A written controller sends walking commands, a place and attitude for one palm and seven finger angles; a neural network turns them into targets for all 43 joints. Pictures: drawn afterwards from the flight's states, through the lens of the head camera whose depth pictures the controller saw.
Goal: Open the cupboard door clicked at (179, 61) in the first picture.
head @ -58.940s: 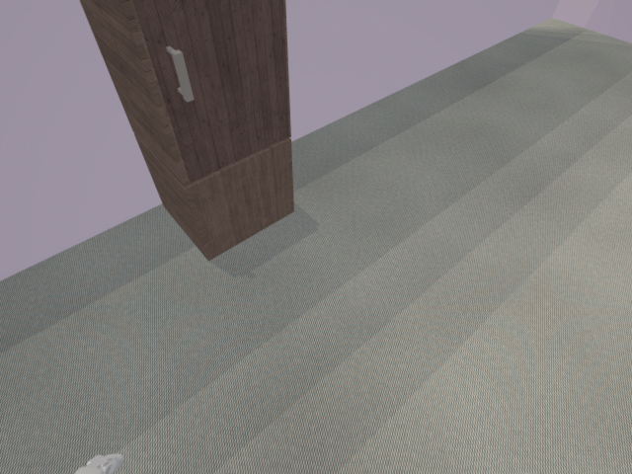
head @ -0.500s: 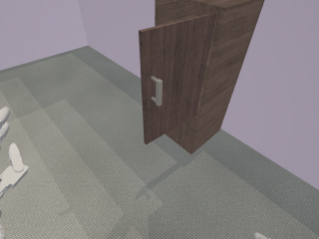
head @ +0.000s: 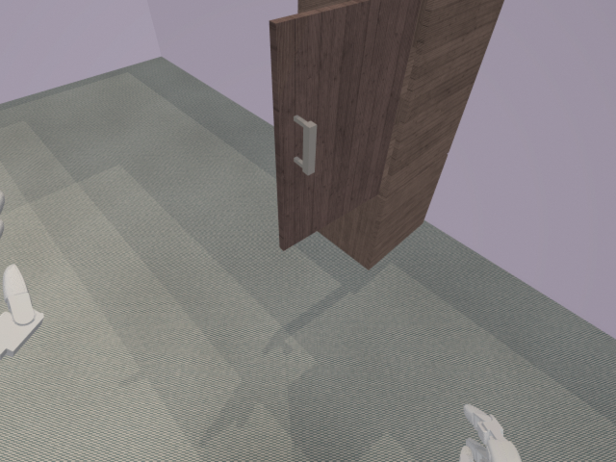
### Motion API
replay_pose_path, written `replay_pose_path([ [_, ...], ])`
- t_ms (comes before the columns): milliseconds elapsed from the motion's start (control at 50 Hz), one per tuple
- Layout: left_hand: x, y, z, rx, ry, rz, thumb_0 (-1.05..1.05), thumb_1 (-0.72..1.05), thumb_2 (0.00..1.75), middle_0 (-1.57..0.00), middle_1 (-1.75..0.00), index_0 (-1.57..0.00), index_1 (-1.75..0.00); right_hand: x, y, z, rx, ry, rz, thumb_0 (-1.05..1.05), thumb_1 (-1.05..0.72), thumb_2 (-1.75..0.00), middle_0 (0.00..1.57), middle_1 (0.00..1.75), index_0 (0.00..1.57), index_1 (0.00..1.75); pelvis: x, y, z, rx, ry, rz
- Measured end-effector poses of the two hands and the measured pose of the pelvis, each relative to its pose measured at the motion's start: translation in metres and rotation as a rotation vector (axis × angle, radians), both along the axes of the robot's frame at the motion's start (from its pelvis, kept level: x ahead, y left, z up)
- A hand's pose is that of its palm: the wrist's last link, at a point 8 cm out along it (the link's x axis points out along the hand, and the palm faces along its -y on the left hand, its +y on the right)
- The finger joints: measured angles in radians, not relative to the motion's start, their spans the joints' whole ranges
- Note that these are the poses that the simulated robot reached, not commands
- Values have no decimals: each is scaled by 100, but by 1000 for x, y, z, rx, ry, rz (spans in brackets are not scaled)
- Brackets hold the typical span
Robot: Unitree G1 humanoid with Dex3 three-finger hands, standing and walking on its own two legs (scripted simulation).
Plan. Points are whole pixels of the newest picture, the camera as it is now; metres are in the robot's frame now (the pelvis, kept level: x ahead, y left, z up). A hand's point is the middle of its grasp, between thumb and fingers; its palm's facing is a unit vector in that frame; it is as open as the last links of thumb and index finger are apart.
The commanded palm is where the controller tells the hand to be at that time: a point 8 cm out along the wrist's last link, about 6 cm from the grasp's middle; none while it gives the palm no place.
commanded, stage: stop stepping back and stand still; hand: left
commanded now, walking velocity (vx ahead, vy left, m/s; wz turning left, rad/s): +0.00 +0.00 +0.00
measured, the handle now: (303, 145) +0.72 +0.06 +0.01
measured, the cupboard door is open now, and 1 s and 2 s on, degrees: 85 85 85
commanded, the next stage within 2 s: let the arm hang, fingers relaxed in 0.06 s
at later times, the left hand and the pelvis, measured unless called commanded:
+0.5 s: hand out of the picture +0.04 +0.18 -0.16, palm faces +0.04 -0.98 -0.20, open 7.0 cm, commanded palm none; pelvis -0.01 +0.00 +0.01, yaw +2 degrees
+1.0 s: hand out of the picture +0.02 +0.20 -0.15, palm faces +0.03 -0.97 -0.25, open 7.4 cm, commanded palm none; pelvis +0.00 +0.00 +0.01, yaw +1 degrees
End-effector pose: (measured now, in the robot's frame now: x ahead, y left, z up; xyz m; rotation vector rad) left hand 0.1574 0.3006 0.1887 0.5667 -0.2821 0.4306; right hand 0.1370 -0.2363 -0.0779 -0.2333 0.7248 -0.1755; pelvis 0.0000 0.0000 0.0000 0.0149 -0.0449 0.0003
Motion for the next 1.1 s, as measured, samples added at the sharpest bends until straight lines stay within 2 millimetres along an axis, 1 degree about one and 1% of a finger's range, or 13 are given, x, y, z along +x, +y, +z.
replay_pose_path([
  [120,5,-11,5,38,50,-14,1,89,89,-21,-30,-21,-30,15,12,0,68,-30,40,1,-90,-90,21,30,20,30,1,-6,3,-9,11,4],
  [180,9,-15,-4,26,102,-42,1,89,89,-21,-30,-21,-30,18,10,-4,88,-23,51,1,-90,-90,21,30,21,30,3,-6,3,-22,29,6],
  [220,21,-10,-46,-32,268,-47,1,89,90,-20,-30,-20,-30,19,5,-18,97,29,74,1,-90,-90,21,30,21,30,3,-2,0,-25,42,22],
  [260,27,-6,-107,-150,494,-12,0,89,90,-20,-30,-20,-30,14,-1,-32,92,106,73,1,-90,-90,21,30,21,30,1,1,-3,-23,46,34],
  [300,19,-10,-172,-277,734,31,0,90,90,-20,-30,-20,-30,3,-6,-42,83,176,63,1,-90,-90,21,30,21,30,-1,3,-4,-16,42,35],
  [340,-3,-26,-228,-383,962,53,1,90,90,-19,-30,-20,-30,-11,-11,-45,71,239,45,1,-90,-90,21,30,20,30,-3,2,-4,-10,35,32],
  [380,-35,-47,-271,-471,1162,55,1,90,89,-19,-30,-19,-30,-30,-16,-46,58,305,23,1,-90,-90,21,30,20,30,-5,1,-1,-6,29,28],
  [440,-89,-82,-310,-589,1394,56,1,91,89,-20,-30,-20,-30,-62,-19,-46,39,420,-9,1,-91,-90,20,30,20,30,-6,-1,3,-7,23,25],
  [500,-126,-76,-319,-647,1456,167,-1,99,89,-21,-30,-21,-30,-96,-19,-47,31,550,-24,1,-91,-90,20,30,20,30,-8,-5,8,-14,23,33],
  [600,-176,-61,-316,-647,1585,267,-1,98,89,-20,-30,-20,-30,-139,-11,-51,57,699,-52,1,-91,-90,20,30,20,30,-7,-6,12,-22,21,35],
  [720,-203,-47,-307,-627,1655,344,0,94,89,-20,-30,-20,-30,-161,3,-58,103,756,-77,1,-91,-90,20,30,20,30,-7,-3,14,-22,14,31],
  [820,-194,-45,-306,-619,1638,343,0,92,89,-20,-30,-20,-30,-161,11,-61,125,750,-80,1,-91,-90,20,30,20,30,-6,0,14,-20,14,28],
  [1100,-126,-64,-311,-631,1510,204,0,91,89,-20,-30,-20,-30,-124,18,-59,128,651,-76,0,-91,-90,20,30,20,30,3,5,15,-12,17,22],
])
